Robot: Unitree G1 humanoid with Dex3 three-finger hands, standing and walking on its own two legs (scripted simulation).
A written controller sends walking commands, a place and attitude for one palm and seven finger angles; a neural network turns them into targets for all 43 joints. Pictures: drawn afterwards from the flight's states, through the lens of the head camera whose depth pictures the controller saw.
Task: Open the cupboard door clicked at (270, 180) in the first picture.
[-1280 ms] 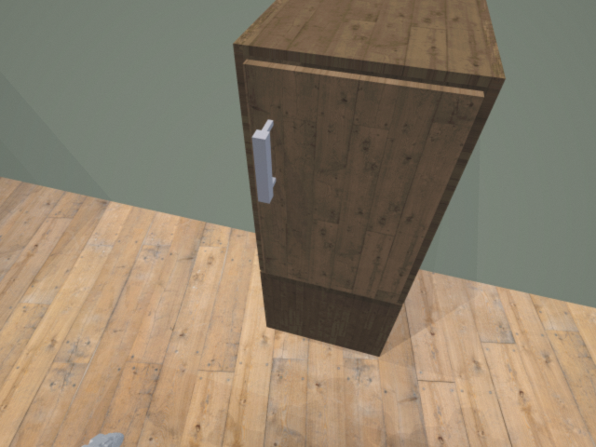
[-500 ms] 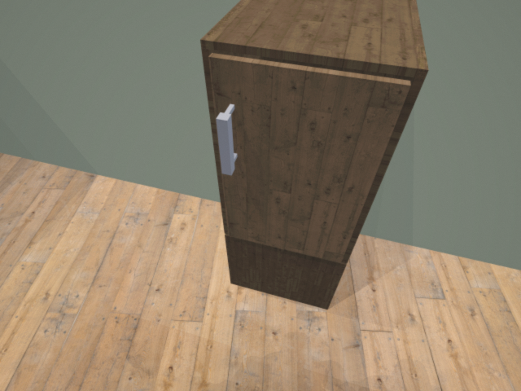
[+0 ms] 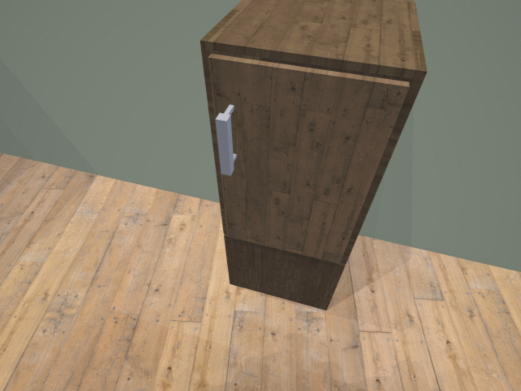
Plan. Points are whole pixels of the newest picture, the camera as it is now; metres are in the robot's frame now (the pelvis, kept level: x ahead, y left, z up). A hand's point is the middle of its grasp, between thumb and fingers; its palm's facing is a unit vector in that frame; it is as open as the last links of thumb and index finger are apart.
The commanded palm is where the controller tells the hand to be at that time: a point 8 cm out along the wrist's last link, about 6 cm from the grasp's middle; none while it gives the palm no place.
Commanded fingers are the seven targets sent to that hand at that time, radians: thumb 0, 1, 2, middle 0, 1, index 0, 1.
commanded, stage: look at it before walking up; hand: left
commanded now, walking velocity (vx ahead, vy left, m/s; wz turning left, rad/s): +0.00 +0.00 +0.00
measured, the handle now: (228, 140) +0.61 +0.11 +0.04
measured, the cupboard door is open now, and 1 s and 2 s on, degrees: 0 0 0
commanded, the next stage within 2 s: shuffle to correct the standing spot in 0.16 s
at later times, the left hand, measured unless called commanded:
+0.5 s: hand out of the picture +0.04 +0.21 -0.18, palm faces -0.02 -0.97 -0.24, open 7.4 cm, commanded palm none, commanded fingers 0.00 0.90 0.90 -0.20 -0.30 -0.20 -0.30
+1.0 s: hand out of the picture +0.16 +0.20 -0.19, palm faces -0.12 -0.97 -0.22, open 7.3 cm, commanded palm none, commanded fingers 0.00 0.90 0.90 -0.20 -0.30 -0.20 -0.30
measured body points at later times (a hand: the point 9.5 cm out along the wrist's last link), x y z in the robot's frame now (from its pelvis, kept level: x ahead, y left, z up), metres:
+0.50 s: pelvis +0.01 +0.01 -0.01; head +0.01 +0.01 +0.44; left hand +0.04 +0.26 -0.16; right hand +0.04 -0.25 -0.16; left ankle +0.00 +0.12 -0.75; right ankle +0.00 -0.12 -0.75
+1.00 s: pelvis +0.07 +0.03 -0.02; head +0.10 +0.03 +0.43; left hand +0.16 +0.25 -0.17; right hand +0.02 -0.17 -0.18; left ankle +0.06 +0.15 -0.73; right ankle +0.07 -0.07 -0.75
